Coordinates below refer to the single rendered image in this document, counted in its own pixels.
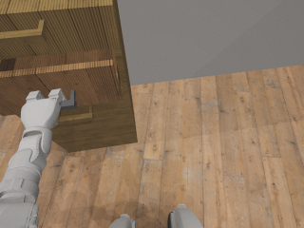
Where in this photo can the drawer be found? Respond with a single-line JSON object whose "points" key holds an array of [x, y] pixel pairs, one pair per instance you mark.
{"points": [[93, 74]]}

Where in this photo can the cabinet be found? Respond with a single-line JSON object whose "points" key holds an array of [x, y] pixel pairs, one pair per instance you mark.
{"points": [[74, 26]]}

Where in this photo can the handle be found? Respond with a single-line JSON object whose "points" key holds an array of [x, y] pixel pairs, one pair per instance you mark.
{"points": [[22, 37], [68, 104], [75, 118]]}

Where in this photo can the robot left thigh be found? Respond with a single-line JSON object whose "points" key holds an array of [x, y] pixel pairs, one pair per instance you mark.
{"points": [[123, 223]]}

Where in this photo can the left robot upper arm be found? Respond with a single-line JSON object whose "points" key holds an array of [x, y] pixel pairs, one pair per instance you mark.
{"points": [[19, 215]]}

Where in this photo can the robot left shin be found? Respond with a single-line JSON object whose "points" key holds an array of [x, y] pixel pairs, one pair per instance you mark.
{"points": [[124, 216]]}

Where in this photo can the left robot forearm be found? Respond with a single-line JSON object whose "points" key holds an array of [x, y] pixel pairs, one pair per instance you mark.
{"points": [[22, 177]]}

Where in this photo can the left robot hand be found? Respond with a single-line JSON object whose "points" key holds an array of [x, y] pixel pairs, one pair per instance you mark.
{"points": [[39, 111]]}

